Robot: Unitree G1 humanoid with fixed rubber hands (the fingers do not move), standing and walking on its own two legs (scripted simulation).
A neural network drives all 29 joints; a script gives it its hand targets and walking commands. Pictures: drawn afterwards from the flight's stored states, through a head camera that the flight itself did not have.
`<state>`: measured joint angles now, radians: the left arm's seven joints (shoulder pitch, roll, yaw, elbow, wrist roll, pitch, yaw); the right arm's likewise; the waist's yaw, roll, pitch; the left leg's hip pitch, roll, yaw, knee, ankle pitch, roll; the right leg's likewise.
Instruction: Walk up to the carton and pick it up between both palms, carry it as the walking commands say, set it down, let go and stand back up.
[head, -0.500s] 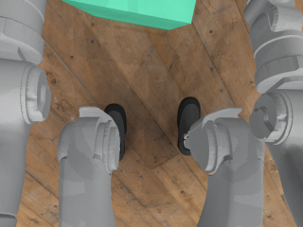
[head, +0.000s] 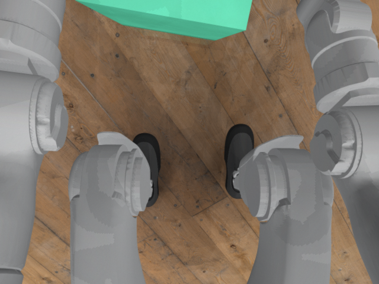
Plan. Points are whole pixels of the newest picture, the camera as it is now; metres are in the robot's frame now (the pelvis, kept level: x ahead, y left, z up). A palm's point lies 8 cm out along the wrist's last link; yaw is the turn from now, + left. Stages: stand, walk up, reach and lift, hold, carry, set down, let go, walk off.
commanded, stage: reach and lift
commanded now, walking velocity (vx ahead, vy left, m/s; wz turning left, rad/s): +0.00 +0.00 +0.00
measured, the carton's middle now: out of the picture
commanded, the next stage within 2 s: none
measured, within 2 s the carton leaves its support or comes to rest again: leaves its support in 1.06 s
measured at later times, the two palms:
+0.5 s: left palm out of the picture +0.58 +0.16 -0.17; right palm out of the picture +0.56 -0.14 -0.18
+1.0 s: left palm out of the picture +0.58 +0.15 -0.18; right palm out of the picture +0.57 -0.15 -0.18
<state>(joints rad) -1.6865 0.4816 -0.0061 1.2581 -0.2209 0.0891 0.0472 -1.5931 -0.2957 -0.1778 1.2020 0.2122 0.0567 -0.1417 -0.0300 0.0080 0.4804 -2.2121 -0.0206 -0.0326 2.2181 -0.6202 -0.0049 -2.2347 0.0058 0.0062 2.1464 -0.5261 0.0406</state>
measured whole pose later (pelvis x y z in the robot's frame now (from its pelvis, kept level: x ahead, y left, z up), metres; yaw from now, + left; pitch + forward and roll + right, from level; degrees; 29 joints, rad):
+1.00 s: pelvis +0.01 +0.00 -0.01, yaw +1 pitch +37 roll -3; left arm -1.54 0.31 0.18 1.00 0.01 0.22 0.01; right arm -1.49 -0.21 -0.41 0.99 0.02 0.22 -0.06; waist -0.04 -0.02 0.40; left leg -2.24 -0.06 -0.04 2.25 -0.65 -0.01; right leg -2.24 0.05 0.04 2.19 -0.59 0.08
